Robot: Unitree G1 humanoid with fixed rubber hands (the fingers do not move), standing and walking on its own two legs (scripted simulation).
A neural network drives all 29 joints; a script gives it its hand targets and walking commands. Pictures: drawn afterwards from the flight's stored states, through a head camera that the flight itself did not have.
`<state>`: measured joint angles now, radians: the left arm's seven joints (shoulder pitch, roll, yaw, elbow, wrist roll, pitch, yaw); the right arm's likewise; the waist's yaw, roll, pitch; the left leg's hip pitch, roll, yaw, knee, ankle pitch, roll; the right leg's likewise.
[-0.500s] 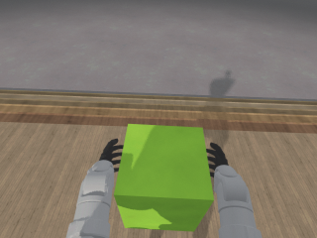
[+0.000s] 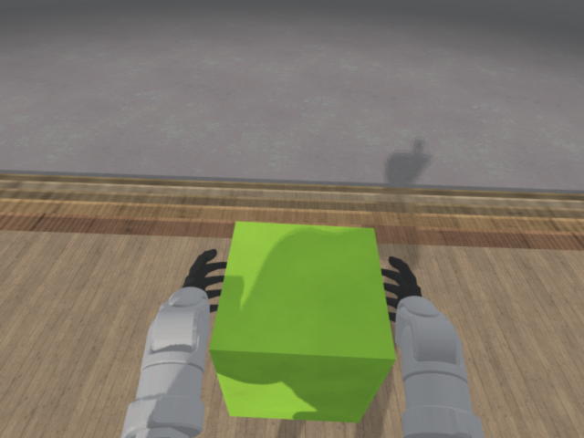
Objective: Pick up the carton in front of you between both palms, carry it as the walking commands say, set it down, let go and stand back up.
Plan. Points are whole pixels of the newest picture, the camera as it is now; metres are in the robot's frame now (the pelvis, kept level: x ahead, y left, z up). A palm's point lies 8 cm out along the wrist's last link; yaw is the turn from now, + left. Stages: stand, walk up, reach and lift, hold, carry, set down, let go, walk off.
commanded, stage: hold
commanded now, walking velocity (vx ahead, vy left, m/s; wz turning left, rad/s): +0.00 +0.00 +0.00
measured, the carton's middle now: (299, 325) +0.30 +0.00 -0.02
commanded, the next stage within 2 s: carry in 0.58 s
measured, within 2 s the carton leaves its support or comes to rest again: neither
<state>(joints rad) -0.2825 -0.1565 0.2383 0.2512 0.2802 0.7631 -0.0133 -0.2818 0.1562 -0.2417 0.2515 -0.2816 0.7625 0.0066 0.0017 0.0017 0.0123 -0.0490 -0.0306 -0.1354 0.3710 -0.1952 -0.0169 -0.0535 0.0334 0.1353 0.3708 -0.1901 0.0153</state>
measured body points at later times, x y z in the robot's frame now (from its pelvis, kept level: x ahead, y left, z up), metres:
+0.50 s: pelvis +0.01 +0.00 +0.00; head -0.04 +0.00 +0.45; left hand +0.31 +0.15 +0.04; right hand +0.31 -0.15 +0.04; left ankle +0.02 +0.13 -0.75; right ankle +0.02 -0.13 -0.75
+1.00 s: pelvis +0.12 +0.01 -0.02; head +0.09 +0.00 +0.43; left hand +0.40 +0.16 +0.06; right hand +0.40 -0.14 +0.05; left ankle +0.02 +0.13 -0.73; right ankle +0.04 -0.11 -0.75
